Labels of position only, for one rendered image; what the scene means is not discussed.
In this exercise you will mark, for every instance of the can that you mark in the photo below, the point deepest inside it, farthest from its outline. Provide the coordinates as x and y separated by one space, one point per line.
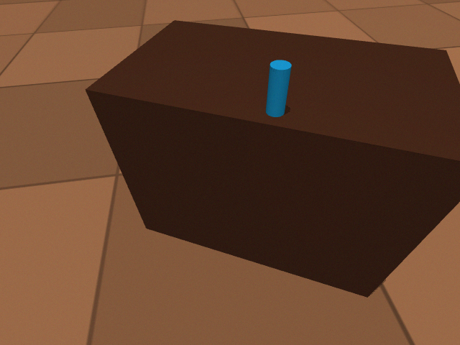
277 91

